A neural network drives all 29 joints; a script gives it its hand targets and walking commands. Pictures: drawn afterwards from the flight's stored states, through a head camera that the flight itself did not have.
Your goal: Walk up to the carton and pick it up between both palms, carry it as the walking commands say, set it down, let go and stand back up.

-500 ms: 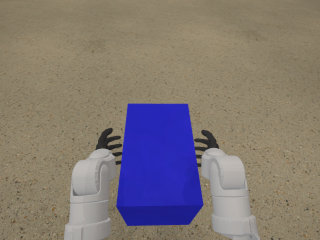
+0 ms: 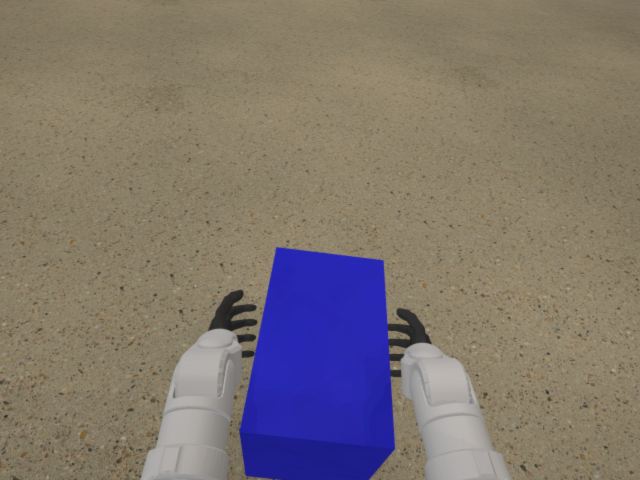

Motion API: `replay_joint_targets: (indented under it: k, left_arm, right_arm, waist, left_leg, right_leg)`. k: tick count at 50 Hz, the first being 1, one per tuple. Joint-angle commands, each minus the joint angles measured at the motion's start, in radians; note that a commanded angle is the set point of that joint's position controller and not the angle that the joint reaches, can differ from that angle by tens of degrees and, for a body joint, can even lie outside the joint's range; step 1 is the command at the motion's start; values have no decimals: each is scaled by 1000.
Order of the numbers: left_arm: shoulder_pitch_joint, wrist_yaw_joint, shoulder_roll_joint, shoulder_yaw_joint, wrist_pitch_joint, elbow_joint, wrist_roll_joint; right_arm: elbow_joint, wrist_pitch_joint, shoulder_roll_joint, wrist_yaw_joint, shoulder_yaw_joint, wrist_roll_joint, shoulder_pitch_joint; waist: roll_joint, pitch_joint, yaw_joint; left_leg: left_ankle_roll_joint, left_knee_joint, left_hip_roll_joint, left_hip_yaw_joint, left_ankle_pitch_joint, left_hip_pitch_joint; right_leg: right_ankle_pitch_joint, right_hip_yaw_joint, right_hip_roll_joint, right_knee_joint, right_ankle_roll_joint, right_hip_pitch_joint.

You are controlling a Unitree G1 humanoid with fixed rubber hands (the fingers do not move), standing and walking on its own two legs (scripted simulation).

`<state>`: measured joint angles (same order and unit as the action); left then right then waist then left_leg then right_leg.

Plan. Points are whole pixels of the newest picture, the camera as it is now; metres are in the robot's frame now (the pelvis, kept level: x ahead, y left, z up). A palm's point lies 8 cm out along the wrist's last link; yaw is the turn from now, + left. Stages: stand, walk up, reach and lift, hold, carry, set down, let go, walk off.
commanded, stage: hold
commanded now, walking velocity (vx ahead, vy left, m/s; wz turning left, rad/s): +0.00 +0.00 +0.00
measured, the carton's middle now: (317, 363) +0.32 -0.02 -0.09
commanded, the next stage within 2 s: set down in 0.04 s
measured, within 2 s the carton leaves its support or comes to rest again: neither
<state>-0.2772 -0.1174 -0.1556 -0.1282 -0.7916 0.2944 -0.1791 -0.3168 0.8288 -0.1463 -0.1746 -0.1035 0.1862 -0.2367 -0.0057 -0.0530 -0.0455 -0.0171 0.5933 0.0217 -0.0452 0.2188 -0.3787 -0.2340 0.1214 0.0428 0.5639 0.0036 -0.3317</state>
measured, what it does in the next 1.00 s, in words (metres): stands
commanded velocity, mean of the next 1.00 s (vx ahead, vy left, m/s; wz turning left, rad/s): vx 0.00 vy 0.00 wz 0.00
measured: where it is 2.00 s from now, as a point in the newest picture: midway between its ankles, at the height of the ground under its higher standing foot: outside the picture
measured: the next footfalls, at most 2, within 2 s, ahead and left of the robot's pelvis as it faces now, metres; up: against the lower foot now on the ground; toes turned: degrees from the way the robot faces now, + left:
none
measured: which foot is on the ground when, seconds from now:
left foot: down 0.00-1.00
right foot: down 0.00-1.00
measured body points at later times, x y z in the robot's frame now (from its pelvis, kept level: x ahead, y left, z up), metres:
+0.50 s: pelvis -0.01 +0.00 +0.00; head -0.01 +0.01 +0.45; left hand +0.34 +0.09 +0.00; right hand +0.28 -0.17 -0.02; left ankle +0.06 +0.11 -0.73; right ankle +0.04 -0.12 -0.73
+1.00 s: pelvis +0.00 +0.00 -0.02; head +0.16 -0.01 +0.40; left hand +0.34 +0.09 -0.12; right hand +0.30 -0.17 -0.12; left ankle +0.06 +0.11 -0.73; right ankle +0.04 -0.12 -0.73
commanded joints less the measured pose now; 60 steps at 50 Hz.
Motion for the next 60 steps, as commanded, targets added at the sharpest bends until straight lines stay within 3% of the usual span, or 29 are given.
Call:
replay_joint_targets:
  k: [1, 2, 3, 4, 8, 9, 10, 15, 17, 18, 22, 23, 24, 27, 28, 29, 32, 33, 38, 40, 41, 42, 43, 50, 52, 56, 58, 59, 60]
  left_arm:
    - [-744, 328, -1230, 630, 133, -153, 334]
    - [-702, 319, -1211, 563, 111, -9, 281]
    - [-668, 342, -1234, 640, 128, 4, 284]
    - [-629, 343, -1224, 582, 139, -11, 269]
    - [-517, 359, -1171, 220, 130, 517, 62]
    - [-484, 354, -1157, 146, 145, 563, 10]
    - [-525, 357, -1189, 151, 158, 578, -5]
    - [-764, 360, -1122, 59, 236, 583, -51]
    - [-853, 360, -1133, 127, 299, 470, -1]
    - [-882, 362, -1179, 197, 314, 442, 32]
    - [-821, 343, -1197, 232, 373, 437, 20]
    - [-736, 332, -1164, 196, 381, 491, -7]
    - [-684, 331, -1163, 180, 380, 498, -19]
    - [-571, 305, -1090, 87, 398, 555, -113]
    - [-581, 309, -1105, 123, 419, 531, -81]
    - [-559, 301, -1069, 102, 422, 544, -112]
    - [-482, 285, -1008, 20, 450, 617, -176]
    - [-461, 281, -990, 8, 461, 611, -177]
    - [-352, 247, -942, 37, 592, 589, -195]
    - [-466, 236, -930, 97, 668, 520, -148]
    - [-429, 222, -899, 89, 695, 524, -144]
    - [-426, 206, -923, 166, 729, 480, -124]
    - [-511, 198, -898, 221, 762, 426, -97]
    - [-451, 73, -643, 318, 916, 359, -54]
    - [-418, 52, -582, 269, 933, 433, -64]
    - [-514, -2, -386, 300, 976, 307, 5]
    - [-485, -28, -339, 269, 976, 390, -8]
    - [-478, -39, -261, 237, 988, 399, -1]
    - [-519, -57, -218, 237, 995, 322, 8]
  right_arm:
    - [320, -174, -1165, 342, 579, -336, -828]
    - [183, -158, -1138, 345, 507, -302, -783]
    - [127, -153, -1234, 338, 391, -237, -578]
    - [114, -157, -1230, 351, 414, -241, -609]
    - [15, -183, -1102, 368, 257, -149, -901]
    - [-1, -196, -1098, 389, 283, -171, -987]
    - [-16, -212, -1041, 384, 217, -127, -969]
    - [-75, -290, -1037, 377, 147, -98, -1161]
    - [-82, -335, -1063, 365, 146, -96, -1137]
    - [-45, -350, -1074, 360, 166, -104, -1169]
    - [-50, -415, -1069, 352, 221, -109, -1137]
    - [-37, -430, -1091, 356, 262, -120, -1129]
    - [-172, -418, -1059, 348, 187, -70, -993]
    - [-230, -441, -1024, 347, 148, -32, -876]
    - [-253, -453, -972, 336, 91, 17, -800]
    - [-269, -468, -968, 335, 92, 1, -750]
    - [-255, -510, -878, 319, 56, 66, -750]
    - [-222, -526, -870, 324, 89, 32, -775]
    - [-232, -640, -842, 303, 149, 23, -671]
    - [-223, -708, -828, 300, 133, 20, -671]
    - [-238, -737, -788, 296, 160, 16, -665]
    - [-307, -767, -793, 286, 136, 33, -546]
    - [-275, -800, -802, 270, 173, -14, -616]
    - [-268, -942, -568, 165, 261, -39, -464]
    - [-222, -967, -546, 135, 274, -61, -525]
    - [-165, -999, -409, 69, 289, -119, -548]
    - [-267, -1002, -302, 46, 169, -63, -463]
    - [-196, -1014, -281, 27, 238, -92, -500]
    - [-195, -1027, -202, 21, 216, -120, -517]
  waist:
    - [-37, -561, -44]
    - [27, -412, -27]
    - [90, -464, -144]
    - [61, -456, -82]
    - [-5, -193, -8]
    - [-9, -140, 67]
    - [72, -81, -3]
    - [14, -154, 41]
    - [-67, -271, -4]
    - [3, -394, -25]
    - [60, -410, -12]
    - [-11, -479, 34]
    - [-19, -370, -29]
    - [23, -252, 44]
    - [-57, -293, -60]
    - [61, -228, -27]
    - [15, -169, -29]
    - [72, -179, 26]
    - [25, -370, 15]
    - [49, -466, -53]
    - [48, -493, -4]
    - [52, -502, -93]
    - [94, -588, -48]
    - [86, -792, -67]
    - [80, -706, -3]
    - [38, -713, -2]
    - [70, -612, -79]
    - [6, -596, -6]
    - [74, -607, -6]
  left_leg:
    - [2, -67, 71, -93, -204, 254]
    - [1, -87, 78, -81, -81, 189]
    - [11, -91, 22, -111, -159, 259]
    - [8, -90, 28, -118, -186, 229]
    - [-31, -135, 29, -104, 174, 104]
    - [-47, -138, 38, -122, 265, 114]
    - [-40, -152, 22, -113, 305, 102]
    - [-31, -66, 60, -62, 247, 218]
    - [-46, -71, 34, -97, 126, 239]
    - [-35, -46, 37, -78, 115, 254]
    - [-16, -21, 41, -100, 53, 181]
    - [-35, -37, 41, -113, 34, 266]
    - [-23, -31, 41, -115, 42, 198]
    - [-32, -42, 61, -105, 0, 131]
    - [-32, -47, 52, -124, -25, 159]
    - [-31, -51, 62, -108, -27, 121]
    - [-34, -41, 63, -111, -64, 102]
    - [-38, -48, 60, -109, -30, 69]
    - [-36, 40, 79, -110, -330, 34]
    - [-29, 80, 77, -116, -400, 41]
    - [-20, 107, 76, -116, -419, -22]
    - [-4, 108, 80, -126, -531, 23]
    - [-2, 123, 85, -105, -461, 5]
    - [7, 215, 93, -95, -512, -41]
    - [-6, 220, 98, -83, -410, -151]
    - [-24, 279, 98, -50, -267, -217]
    - [-20, 221, 102, -66, -186, -232]
    - [-32, 267, 106, -35, -152, -279]
    - [-27, 236, 111, -17, -110, -272]
  right_leg:
    - [200, -183, -130, -63, -3, 249]
    - [80, -190, -118, -85, 11, 201]
    - [244, -189, -110, -79, 31, 249]
    - [246, -199, -102, -86, 28, 263]
    - [-127, -206, -93, -103, 26, 202]
    - [-243, -208, -96, -97, 28, 136]
    - [-223, -202, -105, -83, 44, 136]
    - [-306, -244, -66, -124, 58, 26]
    - [-133, -218, -91, -72, 34, 70]
    - [-116, -215, -90, -53, 37, 106]
    - [-27, -215, -99, -9, 41, 78]
    - [-43, -216, -107, -29, 25, 77]
    - [-55, -218, -99, -36, 33, 23]
    - [-5, -235, -98, -42, 25, 11]
    - [41, -222, -118, -33, 25, 2]
    - [67, -240, -101, -40, 30, 1]
    - [70, -243, -111, -45, 20, -54]
    - [34, -259, -104, -40, 34, -14]
    - [344, -247, -140, 36, 8, -44]
    - [413, -245, -138, 94, 15, -94]
    - [432, -248, -142, 118, 21, -103]
    - [500, -235, -148, 127, 25, -144]
    - [459, -250, -138, 132, 28, -144]
    - [509, -244, -149, 228, 15, -271]
    - [434, -256, -154, 232, 6, -299]
    - [325, -246, -154, 264, -6, -295]
    - [209, -181, -172, 295, 5, -395]
    - [192, -223, -161, 257, -3, -344]
    - [135, -199, -158, 291, 10, -337]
